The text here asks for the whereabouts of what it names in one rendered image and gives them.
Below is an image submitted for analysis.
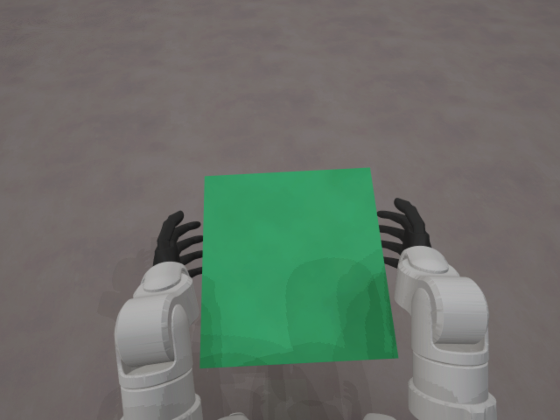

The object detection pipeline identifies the left robot forearm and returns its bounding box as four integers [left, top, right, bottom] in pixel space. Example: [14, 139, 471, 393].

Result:
[115, 262, 203, 420]

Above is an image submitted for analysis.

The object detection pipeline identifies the left robot hand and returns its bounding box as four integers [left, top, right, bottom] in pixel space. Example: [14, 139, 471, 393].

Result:
[153, 211, 203, 278]

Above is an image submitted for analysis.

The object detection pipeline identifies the right robot forearm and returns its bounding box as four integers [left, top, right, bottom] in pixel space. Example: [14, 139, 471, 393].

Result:
[394, 246, 497, 420]

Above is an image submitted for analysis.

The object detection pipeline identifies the right robot hand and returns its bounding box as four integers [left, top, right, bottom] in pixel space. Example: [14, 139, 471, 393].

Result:
[377, 198, 431, 268]

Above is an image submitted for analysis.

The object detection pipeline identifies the carton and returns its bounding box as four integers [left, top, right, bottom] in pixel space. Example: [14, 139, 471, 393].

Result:
[199, 167, 398, 368]

